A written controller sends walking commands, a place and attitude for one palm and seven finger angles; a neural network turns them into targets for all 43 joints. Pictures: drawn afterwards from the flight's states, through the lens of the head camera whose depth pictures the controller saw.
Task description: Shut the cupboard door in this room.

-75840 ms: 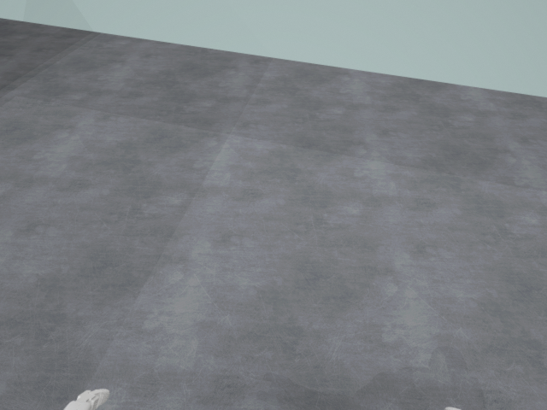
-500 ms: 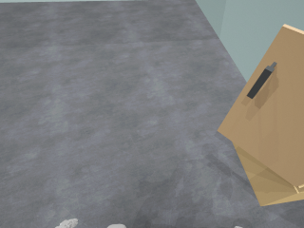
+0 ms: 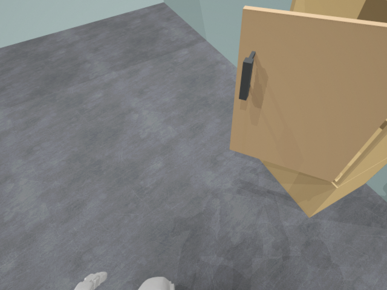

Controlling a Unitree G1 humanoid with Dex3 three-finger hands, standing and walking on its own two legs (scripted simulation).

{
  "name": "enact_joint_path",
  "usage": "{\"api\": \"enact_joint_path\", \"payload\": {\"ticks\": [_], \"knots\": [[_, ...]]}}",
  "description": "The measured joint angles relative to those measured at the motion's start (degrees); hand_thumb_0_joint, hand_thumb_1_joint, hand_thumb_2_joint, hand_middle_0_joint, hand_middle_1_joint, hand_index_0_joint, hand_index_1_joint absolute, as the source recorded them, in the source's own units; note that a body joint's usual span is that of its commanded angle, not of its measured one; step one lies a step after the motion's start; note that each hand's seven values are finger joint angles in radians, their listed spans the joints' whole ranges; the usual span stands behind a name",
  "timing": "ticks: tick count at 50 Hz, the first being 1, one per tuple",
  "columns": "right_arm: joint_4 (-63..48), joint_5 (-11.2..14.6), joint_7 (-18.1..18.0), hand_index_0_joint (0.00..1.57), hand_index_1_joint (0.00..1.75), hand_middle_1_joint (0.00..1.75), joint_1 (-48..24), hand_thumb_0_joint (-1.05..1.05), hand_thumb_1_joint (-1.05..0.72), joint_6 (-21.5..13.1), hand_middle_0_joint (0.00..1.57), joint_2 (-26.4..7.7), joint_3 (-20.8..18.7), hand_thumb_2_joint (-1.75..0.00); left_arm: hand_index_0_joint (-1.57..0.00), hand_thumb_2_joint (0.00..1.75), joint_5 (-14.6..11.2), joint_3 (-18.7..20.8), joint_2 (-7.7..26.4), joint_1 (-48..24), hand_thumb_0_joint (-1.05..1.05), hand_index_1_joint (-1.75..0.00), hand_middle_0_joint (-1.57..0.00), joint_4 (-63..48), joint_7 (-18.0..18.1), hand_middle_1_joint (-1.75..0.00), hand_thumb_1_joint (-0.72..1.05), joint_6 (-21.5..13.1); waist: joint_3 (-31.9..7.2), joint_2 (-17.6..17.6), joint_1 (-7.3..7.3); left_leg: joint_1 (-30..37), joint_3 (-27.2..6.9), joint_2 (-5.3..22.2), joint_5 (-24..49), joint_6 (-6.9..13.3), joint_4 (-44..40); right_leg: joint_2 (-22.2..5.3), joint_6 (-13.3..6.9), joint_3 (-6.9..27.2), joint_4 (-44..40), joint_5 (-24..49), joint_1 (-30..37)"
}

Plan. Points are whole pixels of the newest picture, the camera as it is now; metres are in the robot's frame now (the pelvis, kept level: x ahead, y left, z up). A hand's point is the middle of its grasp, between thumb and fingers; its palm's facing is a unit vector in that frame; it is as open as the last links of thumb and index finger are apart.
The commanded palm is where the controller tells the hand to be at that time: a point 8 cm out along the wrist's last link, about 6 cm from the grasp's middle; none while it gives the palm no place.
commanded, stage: turn to face it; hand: left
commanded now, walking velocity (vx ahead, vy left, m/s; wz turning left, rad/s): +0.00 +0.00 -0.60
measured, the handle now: (248, 76) +0.67 -0.13 +0.04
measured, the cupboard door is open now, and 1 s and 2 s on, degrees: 38 38 38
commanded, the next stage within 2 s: take the last steps up to it in 0.60 s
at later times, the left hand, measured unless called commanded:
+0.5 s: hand (113, 289) +0.14 +0.21 -0.16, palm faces -0.21 -0.95 -0.23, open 7.4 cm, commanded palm none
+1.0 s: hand out of the picture +0.14 +0.13 -0.16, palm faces -0.34 -0.93 -0.17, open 7.4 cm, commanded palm none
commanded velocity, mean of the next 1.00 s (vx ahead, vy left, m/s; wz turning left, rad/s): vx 0.08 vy -0.02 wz -0.33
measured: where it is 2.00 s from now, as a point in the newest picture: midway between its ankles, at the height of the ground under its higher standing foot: outside the picture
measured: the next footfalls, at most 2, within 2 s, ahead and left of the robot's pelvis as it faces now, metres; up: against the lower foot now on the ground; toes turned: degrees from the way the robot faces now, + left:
left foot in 0.30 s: +0.08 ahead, +0.14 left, +0.00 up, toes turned -9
right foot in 0.64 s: +0.00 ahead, -0.12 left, +0.00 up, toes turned -22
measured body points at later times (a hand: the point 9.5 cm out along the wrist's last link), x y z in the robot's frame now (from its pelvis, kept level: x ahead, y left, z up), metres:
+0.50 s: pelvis +0.01 +0.02 +0.01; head +0.05 +0.03 +0.46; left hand +0.15 +0.26 -0.14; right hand +0.03 -0.24 -0.12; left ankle +0.04 +0.15 -0.73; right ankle -0.04 -0.10 -0.66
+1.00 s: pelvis +0.03 -0.02 +0.01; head +0.05 -0.01 +0.46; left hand +0.16 +0.18 -0.15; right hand -0.02 -0.27 -0.13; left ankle +0.08 +0.09 -0.72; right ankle -0.04 -0.10 -0.73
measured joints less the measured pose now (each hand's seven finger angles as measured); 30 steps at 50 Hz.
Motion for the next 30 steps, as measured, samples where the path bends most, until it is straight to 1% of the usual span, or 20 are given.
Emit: {"api": "enact_joint_path", "payload": {"ticks": [1,3,6,12,14,15,16,18,20,22,23,25,28,30], "knots": [[-0.2,-0.1,0.1,0.2,0.3,0.29,-0.5,0.01,-0.91,0.0,0.2,0.0,0.0,-0.9,-0.2,0.9,0.0,-0.1,-0.1,0.4,0.0,-0.3,-0.2,0.1,0.2,-0.3,0.91,0.1,-0.1,-0.4,0.12,-1.3,-0.4,-0.5,1.6,-0.2,1.6,0.1,0.2,0.8,-1.4,1.0,0.3],[-0.9,-0.1,0.4,0.2,0.3,0.29,-1.4,0.01,-0.91,-0.4,0.2,0.3,0.1,-0.9,-0.2,0.9,0.1,-0.1,-0.2,1.1,0.0,-0.3,-0.2,0.3,0.4,-0.3,0.91,0.2,-0.2,-1.5,0.24,-2.9,-1.0,-1.2,4.0,-0.7,1.6,0.2,0.0,2.2,-3.7,2.7,0.6],[-2.0,0.0,0.5,0.2,0.3,0.29,-2.3,0.01,-0.91,-1.0,0.2,0.9,0.2,-0.9,-0.2,0.9,0.2,-0.2,-0.1,1.8,0.01,-0.3,-0.21,0.7,0.4,-0.3,0.91,0.2,-0.5,-2.9,0.54,-2.8,-1.7,-2.0,5.2,-1.1,-3.1,0.6,-0.2,3.9,-5.6,3.9,0.8],[-3.0,0.5,0.2,0.2,0.3,0.29,-3.9,0.01,-0.91,-1.6,0.2,2.0,0.6,-0.9,-0.2,0.9,0.4,0.3,0.3,3.0,0.01,-0.3,-0.21,1.4,0.3,-0.3,0.91,0.3,-1.4,-4.7,2.17,2.3,-2.6,-4.2,4.4,-0.7,-17.0,2.0,0.5,7.4,-4.7,3.8,-0.4],[-3.4,0.7,0.1,0.2,0.3,0.29,-4.2,0.01,-0.91,-2.2,0.2,2.4,0.9,-0.9,-0.2,0.9,0.2,0.6,0.7,3.4,0.01,-0.3,-0.21,1.8,0.4,-0.3,0.91,0.7,-1.9,-5.4,2.34,5.7,-2.4,-5.0,8.0,-0.3,-24.8,2.7,1.2,8.6,-3.1,3.1,-1.3],[-3.8,0.6,0.0,0.2,0.3,0.29,-3.8,0.01,-0.91,-2.8,0.2,2.3,1.2,-0.9,-0.2,0.9,0.0,0.7,0.8,3.8,0.01,-0.3,-0.21,1.8,0.4,-0.3,0.91,1.0,-2.5,-4.9,2.27,7.8,-2.6,-4.5,10.3,0.4,-30.0,3.6,1.5,8.9,-1.8,2.5,-2.1],[-3.8,0.4,-0.1,0.2,0.3,0.29,-3.8,0.01,-0.91,-3.3,0.2,2.7,1.3,-0.9,-0.2,0.9,-0.2,0.9,1.2,3.7,0.01,-0.3,-0.21,2.0,0.4,-0.3,0.91,1.3,-2.6,-5.4,2.04,8.0,-2.3,-4.5,11.3,1.5,-30.7,3.7,1.7,9.0,0.9,-0.2,-3.4],[-4.0,-0.3,-0.2,0.2,0.3,0.29,-3.6,0.01,-0.91,-3.5,0.2,3.6,2.1,-0.9,-0.2,0.9,-0.2,1.4,2.2,3.2,0.01,-0.3,-0.21,2.3,0.2,-0.3,0.91,1.8,-2.0,-6.7,2.24,8.3,-0.7,-4.3,10.9,2.9,-29.5,3.3,2.4,7.5,11.1,-7.5,-6.6],[-4.1,-0.8,-0.3,0.2,0.3,0.29,-2.7,0.01,-0.91,-3.6,0.2,4.3,2.7,-0.9,-0.2,0.9,0.2,1.8,2.9,3.0,0.01,-0.3,-0.2,2.4,-0.2,-0.3,0.91,2.0,-1.9,-6.9,2.24,9.5,0.4,-3.3,10.9,3.2,-30.4,2.7,3.2,5.1,20.9,-9.5,-9.4],[-4.0,-1.0,-0.5,0.2,0.3,0.29,-1.7,0.01,-0.91,-3.5,0.2,4.7,3.1,-0.9,-0.2,0.9,0.2,2.1,3.2,2.7,0.01,-0.3,-0.2,2.3,-0.6,-0.3,0.91,2.2,-1.7,-6.4,2.15,10.8,1.2,-2.3,11.5,3.1,-32.0,1.7,3.9,3.3,26.2,-9.3,-10.7],[-3.8,-1.1,-0.6,0.2,0.3,0.29,-1.3,0.01,-0.91,-3.4,0.2,4.7,3.1,-0.9,-0.2,0.9,0.2,2.1,3.2,2.6,0.01,-0.3,-0.2,2.1,-0.7,-0.3,0.91,2.2,-1.6,-6.0,2.12,11.2,1.7,-1.8,11.7,3.0,-32.5,1.1,4.1,2.6,26.7,-9.2,-10.8],[-3.3,-1.2,-0.6,0.2,0.3,0.29,-0.7,0.01,-0.91,-3.3,0.2,4.6,3.1,-0.9,-0.2,0.9,0.1,2.0,3.2,2.2,0.01,-0.3,-0.2,1.9,-0.9,-0.3,0.91,2.3,-1.3,-5.1,1.91,11.9,2.5,-0.8,11.8,2.6,-33.0,-0.1,4.3,1.4,24.1,-9.1,-9.7],[-2.4,-1.2,-0.3,0.21,0.3,0.3,0.1,0.01,-0.9,-3.1,0.2,4.2,2.7,-0.9,-0.2,0.9,0.1,1.7,2.8,1.6,0.01,-0.3,-0.2,1.7,-1.0,-0.3,0.91,2.1,-1.0,-3.8,1.35,12.2,4.1,0.5,11.1,1.9,-32.1,-1.1,4.1,0.1,16.0,-8.2,-6.6],[-1.6,-1.1,-0.1,0.21,0.3,0.3,0.8,0.01,-0.9,-2.9,0.2,3.7,2.3,-0.9,-0.2,0.9,0.0,1.3,2.4,1.2,0.01,-0.3,-0.2,1.7,-1.1,-0.3,0.91,1.8,-0.9,-2.9,0.78,11.8,4.9,1.2,9.9,1.2,-30.4,-1.3,3.6,-0.7,9.3,-5.5,-3.6]]}}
